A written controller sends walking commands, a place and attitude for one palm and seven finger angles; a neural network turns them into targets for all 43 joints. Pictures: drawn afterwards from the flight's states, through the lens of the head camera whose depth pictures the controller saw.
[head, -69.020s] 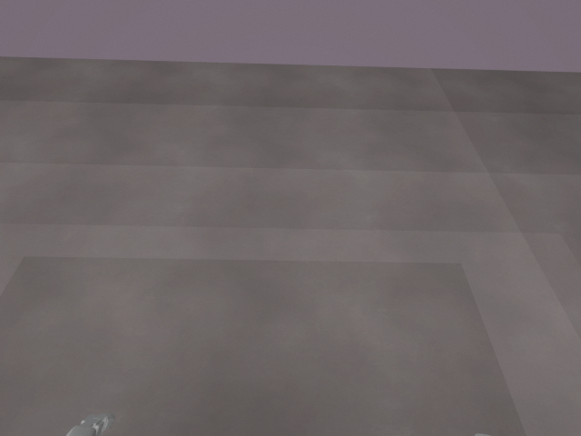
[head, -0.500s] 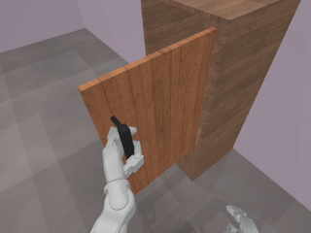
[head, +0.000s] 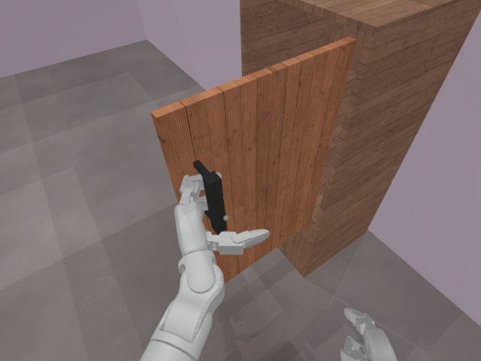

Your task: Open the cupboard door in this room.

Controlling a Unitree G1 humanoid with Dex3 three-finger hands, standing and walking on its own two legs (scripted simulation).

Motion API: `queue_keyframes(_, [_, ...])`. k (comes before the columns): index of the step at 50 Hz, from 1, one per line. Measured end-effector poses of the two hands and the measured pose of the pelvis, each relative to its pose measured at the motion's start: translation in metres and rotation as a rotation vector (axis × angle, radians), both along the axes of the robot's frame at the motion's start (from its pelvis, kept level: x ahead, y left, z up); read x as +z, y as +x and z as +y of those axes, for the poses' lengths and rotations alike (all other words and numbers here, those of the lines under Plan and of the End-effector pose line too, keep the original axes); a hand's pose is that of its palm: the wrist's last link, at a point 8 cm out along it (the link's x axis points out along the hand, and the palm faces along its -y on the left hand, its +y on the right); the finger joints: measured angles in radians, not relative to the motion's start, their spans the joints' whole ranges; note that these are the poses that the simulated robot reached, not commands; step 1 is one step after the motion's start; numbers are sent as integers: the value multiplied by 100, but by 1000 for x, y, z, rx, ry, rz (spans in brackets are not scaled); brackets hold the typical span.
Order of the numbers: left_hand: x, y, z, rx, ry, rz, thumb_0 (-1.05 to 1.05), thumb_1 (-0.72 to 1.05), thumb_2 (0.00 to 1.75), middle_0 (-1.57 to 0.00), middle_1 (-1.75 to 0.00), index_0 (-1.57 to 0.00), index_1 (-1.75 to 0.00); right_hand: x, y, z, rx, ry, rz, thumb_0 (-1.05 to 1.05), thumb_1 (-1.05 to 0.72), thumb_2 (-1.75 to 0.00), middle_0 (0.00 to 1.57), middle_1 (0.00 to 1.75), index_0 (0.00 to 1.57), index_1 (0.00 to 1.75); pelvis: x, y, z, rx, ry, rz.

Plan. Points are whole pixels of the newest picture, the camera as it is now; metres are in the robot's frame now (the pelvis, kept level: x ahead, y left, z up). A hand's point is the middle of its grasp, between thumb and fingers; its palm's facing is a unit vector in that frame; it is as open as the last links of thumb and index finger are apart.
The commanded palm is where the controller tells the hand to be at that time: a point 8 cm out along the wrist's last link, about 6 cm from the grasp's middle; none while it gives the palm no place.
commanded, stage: open thumb and fingers to let go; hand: left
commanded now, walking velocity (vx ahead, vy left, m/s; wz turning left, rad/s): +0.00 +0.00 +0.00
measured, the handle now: (209, 198) +0.37 +0.08 +0.09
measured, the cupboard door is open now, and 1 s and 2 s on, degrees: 92 93 93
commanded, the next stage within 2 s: slide the hand sideways off the handle in 0.30 s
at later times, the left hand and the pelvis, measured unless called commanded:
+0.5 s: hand (225, 223) +0.32 +0.04 +0.09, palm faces +0.11 -0.99 -0.07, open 15.5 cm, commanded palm +0.29 +0.08 +0.09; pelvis -0.02 +0.01 +0.00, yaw +0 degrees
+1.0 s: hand (213, 247) +0.27 +0.06 +0.08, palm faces -0.14 -0.99 +0.00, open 16.3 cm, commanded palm +0.25 +0.12 +0.09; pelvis +0.01 +0.01 +0.00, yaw -2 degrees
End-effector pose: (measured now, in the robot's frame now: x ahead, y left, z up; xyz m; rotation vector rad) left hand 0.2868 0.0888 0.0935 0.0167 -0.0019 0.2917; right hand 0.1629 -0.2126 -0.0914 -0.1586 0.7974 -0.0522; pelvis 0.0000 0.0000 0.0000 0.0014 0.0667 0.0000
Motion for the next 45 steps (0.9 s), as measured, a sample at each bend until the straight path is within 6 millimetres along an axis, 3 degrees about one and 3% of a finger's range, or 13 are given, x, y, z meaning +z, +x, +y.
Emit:
queue_keyframes(5, [0,2,-1,0,3,-1,-1,-42,34,-30,-109,-29,-108,-3,-9,5,-2,-3,20,1,-91,-90,20,30,20,30,-1,-5,5,-2,-3,0])
queue_keyframes(13, [0,4,-6,-16,12,0,-1,-49,31,-25,-77,-24,-76,-9,-21,11,-7,4,52,1,-91,-90,20,30,20,30,-2,-10,9,-6,-4,4])
queue_keyframes(22, [0,4,-1,-22,16,1,-2,-50,30,-37,-59,-33,-63,-10,-24,14,2,-2,69,1,-91,-90,20,30,20,30,-2,-14,11,-2,-4,3])
queue_keyframes(30, [-3,2,19,-453,66,-33,-2,-50,30,-25,-41,-15,-42,-6,-32,9,-23,-18,27,1,-91,-90,20,30,20,30,-2,-16,14,9,-5,-14])
queue_keyframes(36, [-4,3,17,-466,-22,-10,-2,-51,30,-18,-34,-18,-36,0,-31,10,-31,-3,-19,1,-91,-90,19,30,20,30,0,-12,19,-7,1,-10])
queue_keyframes(45, [-6,-14,14,-461,-22,-24,-2,-50,30,-16,-33,-17,-32,10,-15,13,-26,22,-65,1,-91,-90,20,30,20,30,1,3,16,-33,7,-1])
